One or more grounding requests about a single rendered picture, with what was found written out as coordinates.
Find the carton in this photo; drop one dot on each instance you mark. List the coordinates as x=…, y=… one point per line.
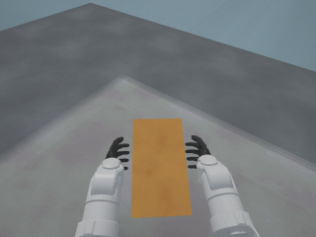
x=159, y=174

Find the robot left hand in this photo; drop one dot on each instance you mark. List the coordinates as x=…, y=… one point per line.
x=114, y=153

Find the robot right hand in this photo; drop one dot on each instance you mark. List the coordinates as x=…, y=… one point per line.
x=201, y=150

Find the robot left forearm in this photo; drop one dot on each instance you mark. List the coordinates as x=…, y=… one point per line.
x=100, y=216

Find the robot right forearm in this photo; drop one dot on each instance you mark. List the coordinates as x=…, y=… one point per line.
x=227, y=215

